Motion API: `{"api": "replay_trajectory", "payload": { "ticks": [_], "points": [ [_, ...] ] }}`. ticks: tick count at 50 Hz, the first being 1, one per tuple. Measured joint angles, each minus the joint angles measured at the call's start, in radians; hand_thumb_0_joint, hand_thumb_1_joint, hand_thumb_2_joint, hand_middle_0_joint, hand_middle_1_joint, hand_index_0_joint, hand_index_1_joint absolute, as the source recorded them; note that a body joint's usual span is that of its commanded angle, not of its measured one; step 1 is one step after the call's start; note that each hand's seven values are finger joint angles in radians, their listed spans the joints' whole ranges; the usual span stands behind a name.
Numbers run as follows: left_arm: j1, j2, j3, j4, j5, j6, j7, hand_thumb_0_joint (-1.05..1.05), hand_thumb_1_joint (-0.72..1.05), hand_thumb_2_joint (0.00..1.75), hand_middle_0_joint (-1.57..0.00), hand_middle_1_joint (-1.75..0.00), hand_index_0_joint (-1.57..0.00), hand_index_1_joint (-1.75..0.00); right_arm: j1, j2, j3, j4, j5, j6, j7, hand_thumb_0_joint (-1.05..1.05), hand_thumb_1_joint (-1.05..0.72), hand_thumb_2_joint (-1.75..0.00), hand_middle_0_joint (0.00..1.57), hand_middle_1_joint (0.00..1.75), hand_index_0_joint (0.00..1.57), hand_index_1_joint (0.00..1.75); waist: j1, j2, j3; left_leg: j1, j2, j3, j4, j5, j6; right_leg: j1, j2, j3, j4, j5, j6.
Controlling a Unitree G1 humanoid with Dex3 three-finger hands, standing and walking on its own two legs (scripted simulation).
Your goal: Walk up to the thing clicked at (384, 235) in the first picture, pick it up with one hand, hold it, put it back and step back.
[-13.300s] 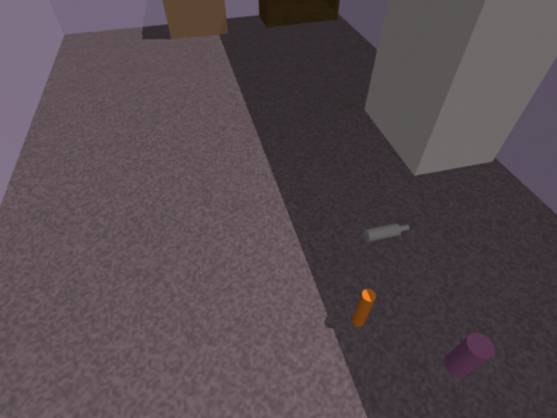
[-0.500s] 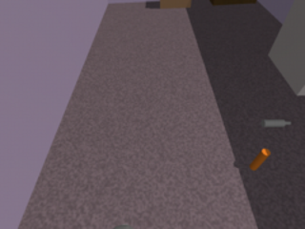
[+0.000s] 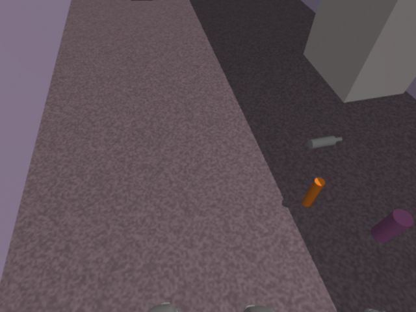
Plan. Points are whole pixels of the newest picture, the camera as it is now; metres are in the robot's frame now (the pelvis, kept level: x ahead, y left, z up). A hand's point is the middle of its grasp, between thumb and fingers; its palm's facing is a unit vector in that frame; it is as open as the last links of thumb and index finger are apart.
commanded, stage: walk up
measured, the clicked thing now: (325, 141) +1.10 -0.74 -0.71
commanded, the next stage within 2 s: stand in 1.74 s
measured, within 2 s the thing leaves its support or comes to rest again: neither
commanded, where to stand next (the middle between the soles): +0.07 +0.03 m, yaw -7 degrees
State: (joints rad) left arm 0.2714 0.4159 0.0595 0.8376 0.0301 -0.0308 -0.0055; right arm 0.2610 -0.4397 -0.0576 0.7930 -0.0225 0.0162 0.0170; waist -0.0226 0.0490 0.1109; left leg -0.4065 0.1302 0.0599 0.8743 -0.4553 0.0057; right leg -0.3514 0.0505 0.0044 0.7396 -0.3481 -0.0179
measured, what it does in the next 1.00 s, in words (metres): stands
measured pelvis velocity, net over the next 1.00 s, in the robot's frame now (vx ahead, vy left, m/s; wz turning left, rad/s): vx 0.01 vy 0.02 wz -0.18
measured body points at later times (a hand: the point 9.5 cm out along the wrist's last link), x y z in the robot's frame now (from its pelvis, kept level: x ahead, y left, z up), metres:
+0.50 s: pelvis +0.00 +0.01 +0.01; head +0.02 +0.01 +0.46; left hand +0.15 +0.31 -0.10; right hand +0.05 -0.30 -0.11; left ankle +0.03 +0.15 -0.71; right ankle +0.02 -0.12 -0.71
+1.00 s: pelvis +0.01 +0.02 +0.03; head +0.04 +0.02 +0.47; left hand +0.16 +0.31 -0.10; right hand +0.03 -0.30 -0.10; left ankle +0.03 +0.15 -0.71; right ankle +0.02 -0.12 -0.71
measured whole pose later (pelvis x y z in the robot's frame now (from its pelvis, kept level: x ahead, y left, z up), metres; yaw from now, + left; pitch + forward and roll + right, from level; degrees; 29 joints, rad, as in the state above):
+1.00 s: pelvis +0.01 +0.02 +0.03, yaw -10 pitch -2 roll +1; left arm 0.10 0.37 0.00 1.05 0.01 -0.01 0.00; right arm 0.10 -0.37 -0.03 1.08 -0.01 0.00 0.02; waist -0.02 -0.01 0.09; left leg -0.18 0.07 0.15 0.52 -0.30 -0.01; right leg -0.26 0.05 0.17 0.55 -0.24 0.02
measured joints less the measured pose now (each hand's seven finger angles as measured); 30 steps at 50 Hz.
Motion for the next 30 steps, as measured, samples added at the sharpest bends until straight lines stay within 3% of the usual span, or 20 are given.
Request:
{"api": "replay_trajectory", "payload": {
  "ticks": [3,8,10,14,16,30],
  "points": [
    [0.001,-0.013,-0.015,0.007,-0.004,-0.004,0.008,0.01,0.90,0.90,-0.21,-0.30,-0.21,-0.30,-0.033,-0.001,0.002,0.022,0.013,0.007,-0.009,0.00,-0.90,-0.90,0.20,0.30,0.20,0.30,0.018,-0.002,0.003,-0.019,-0.045,-0.044,0.070,-0.072,0.014,-0.012,0.002,0.033,0.020,-0.012,-0.001],
    [-0.015,-0.025,-0.037,0.009,-0.007,0.002,0.011,0.01,0.90,0.90,-0.21,-0.30,-0.21,-0.30,-0.060,0.010,0.012,0.041,0.015,-0.019,-0.010,0.00,-0.90,-0.90,0.20,0.30,0.20,0.30,0.025,-0.016,0.001,0.032,-0.074,-0.044,-0.058,0.008,0.024,-0.044,-0.002,0.072,0.052,-0.024,0.014],
    [-0.038,-0.022,-0.039,0.019,-0.017,0.011,0.014,0.01,0.90,0.90,-0.21,-0.30,-0.21,-0.30,-0.068,0.032,0.016,0.056,0.007,-0.033,-0.012,0.00,-0.91,-0.90,0.20,0.30,0.20,0.30,0.025,-0.050,0.009,0.052,-0.093,-0.023,-0.096,0.064,-0.008,-0.054,-0.019,0.096,0.079,-0.032,0.022],
    [-0.066,-0.024,-0.045,0.044,-0.023,0.010,0.016,0.01,0.90,0.90,-0.21,-0.30,-0.21,-0.30,-0.067,0.055,0.036,0.082,0.006,-0.039,0.001,0.00,-0.90,-0.90,0.20,0.30,0.20,0.30,0.021,-0.050,0.001,0.065,-0.067,-0.013,-0.085,0.045,-0.019,-0.022,-0.011,0.074,0.038,-0.013,0.005],
    [-0.080,-0.023,-0.042,0.060,-0.022,0.001,0.013,0.01,0.90,0.90,-0.21,-0.30,-0.21,-0.30,-0.072,0.063,0.043,0.099,0.010,-0.034,0.002,0.00,-0.90,-0.89,0.20,0.30,0.20,0.30,0.015,-0.044,-0.002,0.072,-0.052,-0.017,-0.086,0.045,-0.028,-0.006,0.001,0.069,0.016,-0.003,0.017],
    [-0.136,-0.038,-0.057,0.151,-0.017,0.009,0.000,0.01,0.90,0.90,-0.21,-0.30,-0.21,-0.30,-0.130,0.047,0.041,0.203,0.016,-0.023,0.005,0.00,-0.90,-0.90,0.20,0.30,0.20,0.30,-0.001,-0.040,-0.042,0.148,-0.058,0.041,-0.245,0.124,-0.021,0.030,-0.002,0.124,-0.096,0.064,0.024]
  ]
}}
